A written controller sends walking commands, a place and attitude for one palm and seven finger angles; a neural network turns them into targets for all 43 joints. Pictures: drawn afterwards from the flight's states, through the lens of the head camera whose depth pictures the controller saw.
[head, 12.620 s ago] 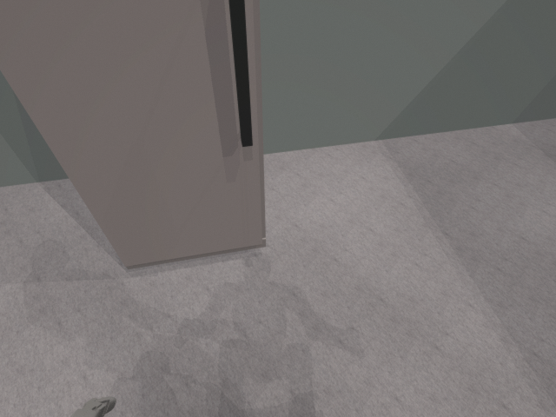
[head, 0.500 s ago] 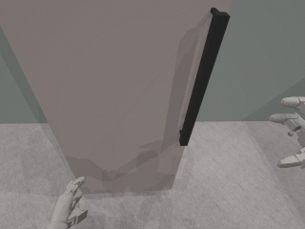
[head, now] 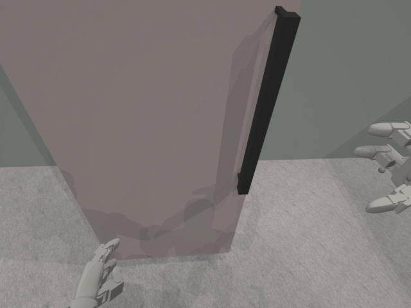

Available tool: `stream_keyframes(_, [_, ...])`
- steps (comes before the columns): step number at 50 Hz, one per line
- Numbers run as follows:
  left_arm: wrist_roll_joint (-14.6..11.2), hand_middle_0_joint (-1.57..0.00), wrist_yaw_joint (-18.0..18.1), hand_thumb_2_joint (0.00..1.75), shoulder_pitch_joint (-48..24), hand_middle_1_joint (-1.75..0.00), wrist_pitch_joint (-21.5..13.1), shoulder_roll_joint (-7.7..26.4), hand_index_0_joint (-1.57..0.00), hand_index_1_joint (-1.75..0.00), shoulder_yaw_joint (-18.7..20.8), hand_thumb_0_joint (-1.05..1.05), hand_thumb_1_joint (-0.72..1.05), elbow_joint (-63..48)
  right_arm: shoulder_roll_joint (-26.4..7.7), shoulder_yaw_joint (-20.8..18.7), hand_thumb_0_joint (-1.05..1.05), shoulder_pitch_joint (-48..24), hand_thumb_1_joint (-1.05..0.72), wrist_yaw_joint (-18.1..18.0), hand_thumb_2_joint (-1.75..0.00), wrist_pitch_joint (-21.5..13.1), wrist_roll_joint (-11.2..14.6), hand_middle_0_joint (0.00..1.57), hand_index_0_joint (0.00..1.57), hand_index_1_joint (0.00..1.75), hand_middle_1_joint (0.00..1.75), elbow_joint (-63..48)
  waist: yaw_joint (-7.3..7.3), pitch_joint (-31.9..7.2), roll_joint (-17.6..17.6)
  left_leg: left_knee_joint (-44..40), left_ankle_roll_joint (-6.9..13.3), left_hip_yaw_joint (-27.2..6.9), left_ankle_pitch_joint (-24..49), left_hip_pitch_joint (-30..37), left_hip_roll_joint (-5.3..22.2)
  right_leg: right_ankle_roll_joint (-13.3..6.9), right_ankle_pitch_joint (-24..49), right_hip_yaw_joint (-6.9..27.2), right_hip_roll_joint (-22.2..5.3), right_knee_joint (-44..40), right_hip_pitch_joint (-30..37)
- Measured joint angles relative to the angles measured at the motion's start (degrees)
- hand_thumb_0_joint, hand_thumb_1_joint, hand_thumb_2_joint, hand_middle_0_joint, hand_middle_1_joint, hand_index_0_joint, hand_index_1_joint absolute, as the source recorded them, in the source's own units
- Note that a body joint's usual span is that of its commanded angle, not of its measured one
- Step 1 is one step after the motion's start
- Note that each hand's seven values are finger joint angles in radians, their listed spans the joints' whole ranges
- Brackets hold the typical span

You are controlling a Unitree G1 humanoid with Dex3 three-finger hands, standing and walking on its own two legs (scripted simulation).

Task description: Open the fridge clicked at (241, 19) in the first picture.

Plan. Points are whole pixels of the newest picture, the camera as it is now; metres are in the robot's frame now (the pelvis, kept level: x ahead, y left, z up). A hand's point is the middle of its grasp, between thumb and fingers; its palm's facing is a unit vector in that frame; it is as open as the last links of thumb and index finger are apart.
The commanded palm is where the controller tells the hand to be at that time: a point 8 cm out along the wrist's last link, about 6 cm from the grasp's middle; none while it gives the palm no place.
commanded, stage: move the hooked fingers beside the handle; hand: right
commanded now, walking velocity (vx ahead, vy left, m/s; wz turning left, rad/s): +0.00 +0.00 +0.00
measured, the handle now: (256, 122) +0.49 -0.11 +0.13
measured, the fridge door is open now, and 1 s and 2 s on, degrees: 0 0 0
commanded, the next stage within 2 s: none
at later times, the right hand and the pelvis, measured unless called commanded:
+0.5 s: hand (342, 143) +0.35 -0.23 +0.19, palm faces -0.03 +1.00 -0.05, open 14.0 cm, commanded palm +0.33 -0.28 +0.19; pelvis +0.00 +0.00 +0.00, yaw +1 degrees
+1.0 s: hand (314, 125) +0.40 -0.20 +0.19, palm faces -0.05 +1.00 -0.02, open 14.0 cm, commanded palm +0.39 -0.25 +0.19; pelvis +0.01 +0.01 +0.00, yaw +2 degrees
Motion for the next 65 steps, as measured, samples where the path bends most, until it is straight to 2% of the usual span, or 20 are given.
stream_keyframes(11, [0.0,-0.21,-0.4,0.90,0.9,-0.30,0.7,0.2,-0.20,-0.30,0.5,0.01,0.90,-0.3,1.4,2.2,-0.02,-3.4,0.50,-2.2,-0.30,-0.3,-0.8,0.30,0.30,1.20,1.20,1.2,1.37,-0.5,0.2,0.1,-0.3,-0.9,0.1,-0.8,0.3,-0.3,0.1,-0.8,0.3,-0.5,-0.2])
stream_keyframes(24, [0.1,-0.21,0.2,0.90,1.4,-0.30,2.0,-0.1,-0.20,-0.30,0.5,0.01,0.90,0.7,3.4,5.7,-0.02,-9.6,0.50,-6.1,-0.30,0.0,-2.8,0.30,0.30,1.20,1.20,6.0,1.86,-0.2,0.2,0.0,-0.2,-0.8,0.2,-1.4,0.3,-0.2,0.5,-0.7,0.3,-0.9,-0.6])
stream_keyframes(33, [-0.1,-0.21,0.2,0.90,2.0,-0.30,3.3,0.2,-0.20,-0.30,0.9,0.01,0.90,0.5,2.1,5.4,-0.02,-13.3,0.50,-6.6,-0.30,-0.3,-3.8,0.30,0.30,1.20,1.20,12.7,2.89,-0.7,0.3,0.2,0.2,-1.1,0.1,-2.0,-0.2,0.1,0.3,-1.0,-0.2,-0.9,-1.1])
stream_keyframes(40, [-0.1,-0.21,0.4,0.90,2.8,-0.30,3.7,0.9,-0.20,-0.30,1.6,0.01,0.90,1.4,3.1,7.1,-0.02,-16.7,0.50,-7.1,-0.30,-2.1,-3.9,0.30,0.30,1.20,1.20,15.0,3.02,-0.5,0.5,0.3,0.3,-0.8,-0.1,-2.3,-0.3,0.3,0.3,-0.7,-0.3,-0.8,-1.5])
stream_keyframes(49, [0.1,-0.21,-0.1,0.90,3.3,-0.30,4.9,0.7,-0.20,-0.30,2.0,0.01,0.90,1.5,3.8,7.3,-0.02,-19.3,0.50,-9.0,-0.30,-2.7,-4.9,0.30,0.30,1.20,1.20,19.0,4.09,-1.0,0.4,0.5,0.5,-1.4,-0.1,-3.0,-0.6,0.5,0.3,-1.2,-0.5,-1.1,-1.7])
stream_keyframes(65, [0.3,-0.21,0.1,0.90,5.6,-0.30,6.3,1.2,-0.20,-0.30,2.3,0.01,0.90,3.5,1.5,7.6,-0.02,-29.2,0.50,-8.5,-0.30,-7.5,-6.1,0.30,0.30,1.20,1.20,34.0,5.38,-1.0,1.0,1.0,0.7,-1.2,0.1,-5.3,-0.9,0.5,0.2,-1.0,-0.9,0.1,-4.3])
